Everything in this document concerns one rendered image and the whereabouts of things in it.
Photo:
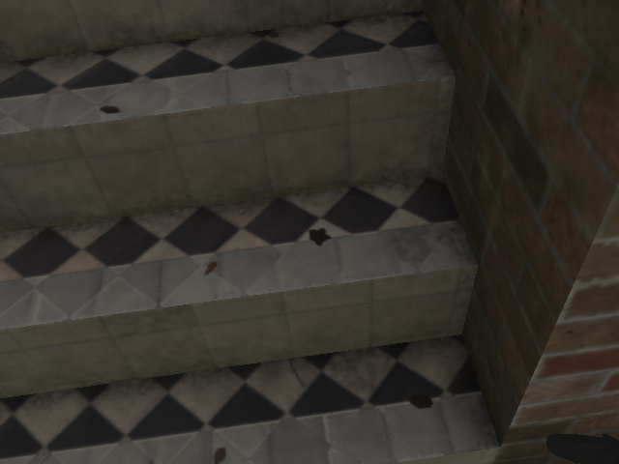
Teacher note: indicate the right robot hand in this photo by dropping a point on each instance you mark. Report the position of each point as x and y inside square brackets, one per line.
[584, 449]

